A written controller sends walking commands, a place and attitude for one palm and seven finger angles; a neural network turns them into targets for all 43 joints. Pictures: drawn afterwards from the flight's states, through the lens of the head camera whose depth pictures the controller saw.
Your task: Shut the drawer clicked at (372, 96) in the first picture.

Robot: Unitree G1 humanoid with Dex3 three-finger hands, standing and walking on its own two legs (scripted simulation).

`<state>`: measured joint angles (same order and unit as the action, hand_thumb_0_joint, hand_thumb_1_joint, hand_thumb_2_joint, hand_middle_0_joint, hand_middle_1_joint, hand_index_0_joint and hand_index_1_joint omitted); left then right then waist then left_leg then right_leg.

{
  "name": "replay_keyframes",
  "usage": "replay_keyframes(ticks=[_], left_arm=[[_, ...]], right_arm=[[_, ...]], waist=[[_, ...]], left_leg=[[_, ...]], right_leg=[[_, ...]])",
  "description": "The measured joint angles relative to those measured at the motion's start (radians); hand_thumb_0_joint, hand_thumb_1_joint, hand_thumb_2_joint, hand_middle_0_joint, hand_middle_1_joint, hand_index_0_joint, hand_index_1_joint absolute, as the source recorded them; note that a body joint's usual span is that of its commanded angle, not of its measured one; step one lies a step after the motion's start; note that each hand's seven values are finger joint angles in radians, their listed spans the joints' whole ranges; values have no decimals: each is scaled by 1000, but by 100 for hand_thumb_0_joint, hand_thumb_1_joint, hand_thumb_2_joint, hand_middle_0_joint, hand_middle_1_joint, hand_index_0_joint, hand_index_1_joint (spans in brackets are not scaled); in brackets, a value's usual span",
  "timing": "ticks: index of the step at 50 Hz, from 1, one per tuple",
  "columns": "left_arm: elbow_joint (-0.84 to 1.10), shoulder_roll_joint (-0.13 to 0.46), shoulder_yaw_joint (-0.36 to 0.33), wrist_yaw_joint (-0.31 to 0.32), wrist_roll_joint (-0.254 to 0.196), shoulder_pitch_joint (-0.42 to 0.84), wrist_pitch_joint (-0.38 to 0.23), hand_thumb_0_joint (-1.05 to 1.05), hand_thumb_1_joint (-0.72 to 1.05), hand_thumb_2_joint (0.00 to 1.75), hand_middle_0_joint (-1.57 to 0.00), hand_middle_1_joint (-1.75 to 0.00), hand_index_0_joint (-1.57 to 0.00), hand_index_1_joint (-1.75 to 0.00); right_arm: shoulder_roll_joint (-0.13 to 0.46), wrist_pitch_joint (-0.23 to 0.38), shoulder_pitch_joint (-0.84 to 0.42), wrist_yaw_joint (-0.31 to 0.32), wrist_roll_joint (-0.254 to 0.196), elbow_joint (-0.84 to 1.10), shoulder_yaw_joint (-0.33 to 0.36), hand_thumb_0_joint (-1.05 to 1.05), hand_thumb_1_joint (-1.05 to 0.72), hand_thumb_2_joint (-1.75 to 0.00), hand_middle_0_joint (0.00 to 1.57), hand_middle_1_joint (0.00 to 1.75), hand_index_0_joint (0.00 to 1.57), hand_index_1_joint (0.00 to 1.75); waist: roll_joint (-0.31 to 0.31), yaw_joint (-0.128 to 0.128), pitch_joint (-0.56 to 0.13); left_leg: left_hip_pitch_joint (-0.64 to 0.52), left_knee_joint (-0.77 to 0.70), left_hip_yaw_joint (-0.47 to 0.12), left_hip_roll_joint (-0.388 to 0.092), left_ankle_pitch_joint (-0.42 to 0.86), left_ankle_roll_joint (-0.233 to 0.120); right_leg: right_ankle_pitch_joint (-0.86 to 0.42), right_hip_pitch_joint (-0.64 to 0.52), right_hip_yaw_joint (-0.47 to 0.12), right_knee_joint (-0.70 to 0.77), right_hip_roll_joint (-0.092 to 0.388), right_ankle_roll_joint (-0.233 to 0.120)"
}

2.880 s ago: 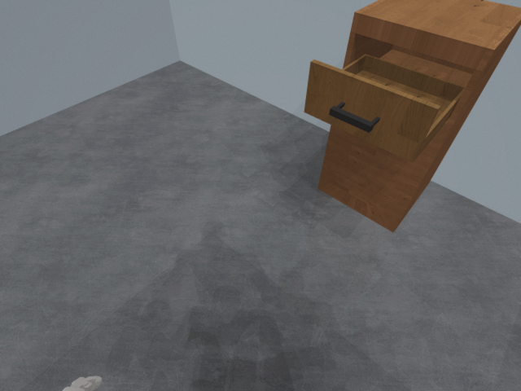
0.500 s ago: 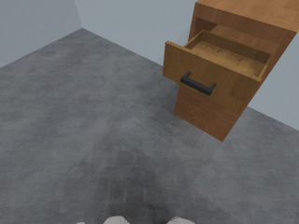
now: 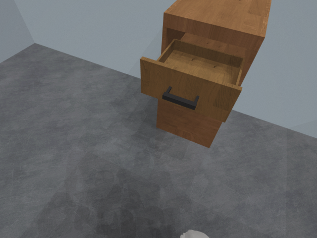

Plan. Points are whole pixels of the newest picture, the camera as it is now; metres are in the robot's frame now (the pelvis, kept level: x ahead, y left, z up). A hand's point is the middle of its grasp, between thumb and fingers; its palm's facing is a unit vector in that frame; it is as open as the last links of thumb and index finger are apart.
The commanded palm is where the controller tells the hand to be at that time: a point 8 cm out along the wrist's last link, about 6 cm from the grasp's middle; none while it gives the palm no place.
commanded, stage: turn to face it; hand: left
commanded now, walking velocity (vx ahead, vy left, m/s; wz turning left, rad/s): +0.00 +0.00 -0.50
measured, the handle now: (181, 97) +0.62 -0.03 -0.05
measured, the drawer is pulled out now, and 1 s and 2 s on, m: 0.28 0.28 0.28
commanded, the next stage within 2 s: take the last steps up to it in 0.42 s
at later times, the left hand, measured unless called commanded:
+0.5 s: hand (113, 237) +0.14 +0.14 -0.17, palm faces -0.19 -0.96 -0.21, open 7.4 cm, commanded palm none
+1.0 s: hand (139, 227) +0.18 +0.07 -0.17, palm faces -0.30 -0.94 -0.19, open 7.4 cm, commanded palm none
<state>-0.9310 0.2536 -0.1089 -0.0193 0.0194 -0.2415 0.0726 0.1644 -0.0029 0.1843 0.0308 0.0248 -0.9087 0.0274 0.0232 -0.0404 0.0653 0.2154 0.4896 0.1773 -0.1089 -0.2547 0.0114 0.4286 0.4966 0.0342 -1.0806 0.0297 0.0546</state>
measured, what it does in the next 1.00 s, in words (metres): steps on the spot, turning right: right foot, then left foot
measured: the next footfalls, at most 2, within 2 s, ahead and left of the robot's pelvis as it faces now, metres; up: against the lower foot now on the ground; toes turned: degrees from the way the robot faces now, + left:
right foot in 0.16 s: +0.04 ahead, -0.15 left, +0.00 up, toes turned -12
left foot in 0.54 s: +0.08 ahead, +0.08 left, +0.00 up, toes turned -9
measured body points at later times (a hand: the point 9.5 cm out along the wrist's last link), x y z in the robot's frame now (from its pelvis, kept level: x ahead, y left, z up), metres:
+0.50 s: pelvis +0.01 -0.03 -0.01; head +0.04 -0.03 +0.44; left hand +0.15 +0.19 -0.15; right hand +0.00 -0.29 -0.15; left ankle +0.03 +0.09 -0.72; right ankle +0.00 -0.14 -0.74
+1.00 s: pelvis +0.05 -0.08 -0.01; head +0.06 -0.09 +0.44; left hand +0.19 +0.12 -0.16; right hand -0.11 -0.25 -0.17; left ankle +0.04 +0.08 -0.72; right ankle +0.03 -0.18 -0.74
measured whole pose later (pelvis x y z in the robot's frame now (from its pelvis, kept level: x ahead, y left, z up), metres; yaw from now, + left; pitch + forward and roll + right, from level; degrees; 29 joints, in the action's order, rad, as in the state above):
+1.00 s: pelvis +0.05 -0.08 -0.01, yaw -18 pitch -1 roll +0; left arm -1.04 0.16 -0.05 -0.01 0.02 -0.19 -0.03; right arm 0.16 -0.01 0.44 0.01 0.02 -1.15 0.04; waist -0.03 0.04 0.04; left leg 0.22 0.72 0.10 -0.12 -0.47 0.02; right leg 0.28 0.26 0.13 -0.56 0.04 -0.02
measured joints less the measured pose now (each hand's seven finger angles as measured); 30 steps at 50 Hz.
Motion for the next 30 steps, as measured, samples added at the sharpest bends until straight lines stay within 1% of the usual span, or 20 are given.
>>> replay_keyframes(ticks=[3,5,6,7,8,9,10,11,12,14,16,20,24,26,27,28,29,30], left_arm=[[1,-4,6,-2,-1,14,5,1,91,90,-20,-30,-20,-30],[3,-8,12,-3,-1,28,0,1,91,90,-20,-30,-20,-30],[5,-10,15,-4,-1,34,-6,1,91,90,-20,-30,-20,-30],[10,-10,20,-4,0,39,-15,1,91,90,-20,-30,-20,-30],[14,-7,24,-2,2,44,-29,1,91,90,-20,-30,-20,-30],[12,-17,29,5,0,59,-41,1,91,90,-20,-30,-20,-30],[12,-27,35,11,-2,70,-48,1,91,90,-20,-30,-20,-30],[15,-36,39,17,-2,76,-53,1,91,90,-20,-30,-20,-30],[17,-43,41,22,-3,80,-53,1,91,90,-20,-30,-20,-30],[17,-52,46,30,-2,82,-47,1,91,90,-20,-30,-20,-30],[13,-57,52,32,1,83,-42,1,90,90,-20,-30,-20,-30],[5,-62,60,29,3,85,-35,1,90,90,-20,-30,-20,-30],[1,-59,58,28,2,85,-30,1,90,90,-21,-30,-21,-30],[-2,-55,54,30,-3,82,-26,1,90,90,-21,-30,-21,-30],[-3,-51,51,30,-6,80,-21,1,90,90,-21,-30,-21,-30],[-7,-45,47,30,-9,79,-16,1,90,90,-21,-30,-21,-30],[-12,-41,44,29,-7,76,-11,1,90,90,-21,-30,-21,-30],[-19,-38,41,26,-3,70,-6,1,90,90,-20,-30,-20,-30]], right_arm=[[16,-5,20,-6,1,-14,13,1,-91,-90,20,30,21,30],[31,-9,32,-11,2,-23,23,1,-90,-90,20,30,21,30],[40,-12,40,-13,1,-27,28,1,-90,-90,20,30,21,30],[49,-14,53,-16,-1,-29,33,1,-90,-90,20,30,21,30],[57,-19,66,-18,-4,-31,37,1,-90,-90,20,30,21,30],[73,-30,67,-16,-7,-38,40,1,-91,-90,20,30,21,30],[86,-43,66,-11,-10,-48,44,1,-91,-90,20,30,21,30],[94,-53,63,-5,-11,-58,45,1,-91,-90,20,30,20,30],[99,-60,60,-1,-11,-66,46,1,-91,-90,20,30,20,30],[100,-62,55,0,-9,-73,46,1,-91,-90,20,30,20,30],[94,-59,50,-2,-8,-70,43,1,-91,-90,20,30,20,30],[74,-49,40,-6,-9,-56,35,1,-91,-90,20,30,20,30],[45,-37,32,-4,-14,-48,24,1,-91,-90,20,30,20,30],[32,-26,35,-2,-16,-44,16,1,-91,-90,20,30,20,30],[23,-18,38,0,-15,-45,13,1,-91,-90,20,30,20,30],[11,-15,41,0,-11,-46,8,1,-91,-90,20,30,20,30],[3,-12,46,-1,-6,-47,2,1,-91,-90,20,30,20,30],[-5,-9,53,-1,-1,-48,-4,1,-91,-90,20,30,20,30]], waist=[[-21,17,15],[-37,31,25],[-44,37,28],[-50,44,27],[-49,47,23],[-68,51,30],[-82,56,36],[-86,57,38],[-85,56,38],[-75,56,32],[-61,59,22],[-40,60,4],[-20,51,-7],[-11,50,-15],[-3,51,-18],[12,50,-19],[19,49,-22],[21,51,-26]], left_leg=[[-7,14,37,-30,-15,14],[-1,45,59,-53,-35,28],[7,71,68,-66,-50,37],[22,110,73,-78,-70,48],[53,177,68,-86,-98,52],[94,269,23,-88,-170,56],[135,365,-29,-74,-230,57],[172,453,-68,-55,-261,58],[202,522,-92,-38,-263,59],[241,590,-112,-16,-232,64],[253,580,-116,-1,-201,68],[225,463,-119,23,-171,66],[148,290,-116,48,-155,54],[82,149,-109,56,-85,45],[63,104,-106,60,-57,18],[60,104,-96,65,-54,-6],[57,104,-88,63,-58,-21],[48,93,-80,58,-58,-28]], right_leg=[[12,-58,25,157,25,-2],[2,-106,39,271,25,-12],[-30,-136,48,339,22,-19],[-93,-175,55,425,19,-29],[-133,-193,51,472,19,-52],[-123,-180,53,448,6,-68],[-109,-173,54,429,-2,-77],[-102,-172,49,425,-6,-83],[-104,-176,42,433,-9,-86],[-122,-189,25,465,-14,-87],[-142,-198,7,495,-18,-89],[-168,-208,-20,534,-32,-88],[-176,-204,-44,537,-50,-79],[-169,-194,-53,518,-61,-69],[-161,-184,-58,498,-62,-63],[-114,-172,-65,465,-59,-61],[-44,-151,-65,400,-61,-57],[0,-125,-64,312,-64,-54]])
